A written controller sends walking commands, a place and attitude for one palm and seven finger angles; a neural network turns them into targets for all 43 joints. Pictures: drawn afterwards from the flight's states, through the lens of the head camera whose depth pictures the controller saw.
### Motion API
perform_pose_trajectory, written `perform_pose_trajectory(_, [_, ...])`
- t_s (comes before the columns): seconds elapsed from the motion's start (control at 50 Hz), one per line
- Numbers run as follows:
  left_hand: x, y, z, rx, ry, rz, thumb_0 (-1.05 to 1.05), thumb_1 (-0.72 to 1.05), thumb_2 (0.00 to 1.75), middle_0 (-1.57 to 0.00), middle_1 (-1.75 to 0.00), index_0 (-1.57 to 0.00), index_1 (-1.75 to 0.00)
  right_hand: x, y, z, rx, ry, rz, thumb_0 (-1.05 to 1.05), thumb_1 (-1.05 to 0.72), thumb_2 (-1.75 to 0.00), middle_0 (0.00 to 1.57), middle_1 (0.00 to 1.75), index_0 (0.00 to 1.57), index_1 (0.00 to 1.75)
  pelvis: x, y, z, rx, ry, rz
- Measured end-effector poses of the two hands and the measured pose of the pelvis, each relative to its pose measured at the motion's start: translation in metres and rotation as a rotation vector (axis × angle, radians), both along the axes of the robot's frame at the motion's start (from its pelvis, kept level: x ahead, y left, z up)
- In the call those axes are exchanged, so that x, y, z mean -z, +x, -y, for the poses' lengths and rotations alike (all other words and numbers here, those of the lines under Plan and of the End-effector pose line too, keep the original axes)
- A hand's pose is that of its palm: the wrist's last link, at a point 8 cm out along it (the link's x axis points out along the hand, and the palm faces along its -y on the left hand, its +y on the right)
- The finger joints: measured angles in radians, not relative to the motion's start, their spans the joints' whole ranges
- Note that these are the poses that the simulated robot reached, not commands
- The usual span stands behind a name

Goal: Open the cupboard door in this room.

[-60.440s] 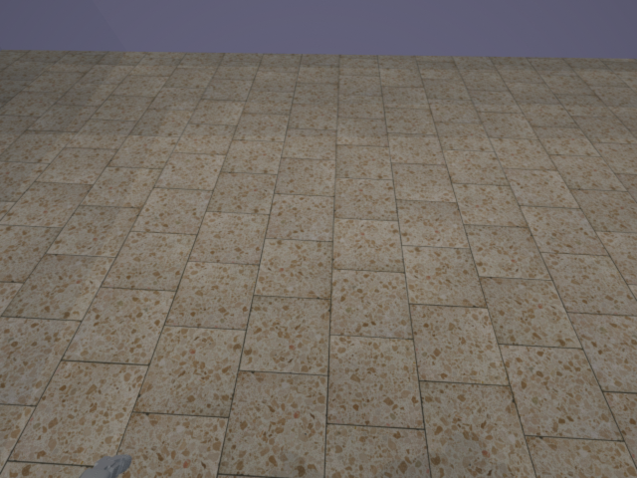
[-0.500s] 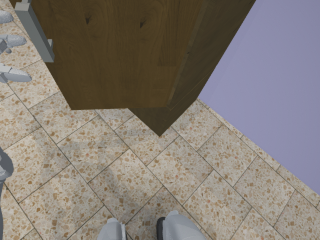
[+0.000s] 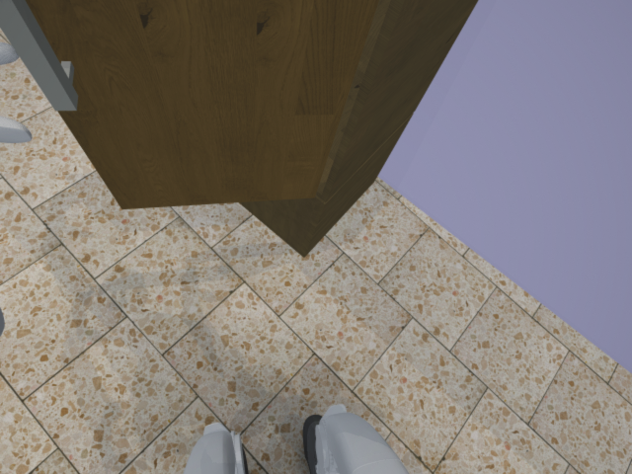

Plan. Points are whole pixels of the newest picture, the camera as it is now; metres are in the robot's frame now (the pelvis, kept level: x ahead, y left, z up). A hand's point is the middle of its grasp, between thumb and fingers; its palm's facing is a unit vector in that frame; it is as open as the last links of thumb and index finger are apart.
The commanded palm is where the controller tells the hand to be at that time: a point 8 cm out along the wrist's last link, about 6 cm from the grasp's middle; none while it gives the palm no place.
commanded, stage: slide the fingers in behind the handle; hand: left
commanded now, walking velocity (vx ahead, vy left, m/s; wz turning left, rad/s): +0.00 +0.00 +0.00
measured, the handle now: (40, 40) +0.58 +0.23 +0.11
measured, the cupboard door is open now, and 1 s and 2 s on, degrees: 48 48 48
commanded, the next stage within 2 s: close the thumb around the handle in 1.50 s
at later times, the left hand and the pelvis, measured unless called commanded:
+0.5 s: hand (20, 79) +0.53 +0.24 +0.11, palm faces -0.02 -1.00 +0.01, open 14.0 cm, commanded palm +0.51 +0.28 +0.10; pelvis +0.01 +0.00 +0.01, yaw +1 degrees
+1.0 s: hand (59, 88) +0.52 +0.21 +0.11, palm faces +0.00 -1.00 +0.00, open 14.0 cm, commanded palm +0.51 +0.25 +0.10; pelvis +0.00 -0.01 +0.01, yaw +1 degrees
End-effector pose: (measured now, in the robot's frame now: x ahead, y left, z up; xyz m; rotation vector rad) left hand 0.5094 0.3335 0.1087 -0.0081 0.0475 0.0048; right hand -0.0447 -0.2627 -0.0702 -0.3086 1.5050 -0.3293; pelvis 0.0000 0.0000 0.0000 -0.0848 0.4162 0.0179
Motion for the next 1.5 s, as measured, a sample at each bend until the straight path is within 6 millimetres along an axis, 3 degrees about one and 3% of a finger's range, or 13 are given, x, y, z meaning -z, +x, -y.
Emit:
perform_pose_trajectory(0.34, [0.003, -0.003, 0.009, -0.015, 0.009, -0.007, -0.01, -0.5, 0.3, -0.3, -1.19, -0.28, -1.21, 0.005, 0.028, -0.008, -0.033, 0.038, 0.049, 0.0, -0.9, -0.9, 0.21, 0.3, 0.2, 0.3, -0.004, 0.009, -0.003, -0.012, 0.001, 0.016])
perform_pose_trajectory(0.6, [0.002, -0.001, 0.046, -0.002, -0.018, 0.002, -0.01, -0.5, 0.3, -0.3, -1.2, -0.3, -1.21, 0.009, 0.041, -0.002, -0.037, 0.058, 0.103, 0.0, -0.9, -0.9, 0.21, 0.3, 0.2, 0.3, -0.006, 0.011, 0.002, -0.009, 0.013, 0.037])
perform_pose_trajectory(0.9, [-0.004, -0.013, 0.059, 0.006, 0.011, 0.014, -0.01, -0.5, 0.3, -0.3, -1.19, -0.3, -1.2, 0.012, 0.031, 0.009, -0.036, 0.065, 0.098, 0.0, -0.9, -0.9, 0.21, 0.3, 0.2, 0.3, -0.007, 0.004, 0.011, -0.012, 0.025, 0.055])
perform_pose_trajectory(1.12, [0.001, -0.005, 0.073, -0.015, 0.021, 0.01, -0.01, -0.5, 0.3, -0.3, -1.2, -0.3, -1.2, 0.012, 0.024, 0.014, -0.04, 0.049, 0.11, 0.0, -0.9, -0.9, 0.21, 0.3, 0.2, 0.3, -0.004, -0.004, 0.013, -0.01, 0.028, 0.045])
perform_pose_trajectory(1.5, [0.006, 0.002, 0.064, -0.001, -0.004, -0.003, -0.01, -0.5, 0.3, -0.3, -1.2, -0.33, -1.22, 0.009, 0.012, 0.0, -0.01, 0.059, 0.066, 0.0, -0.9, -0.9, 0.21, 0.3, 0.2, 0.3, -0.005, 0.003, 0.006, 0.0, 0.021, 0.032])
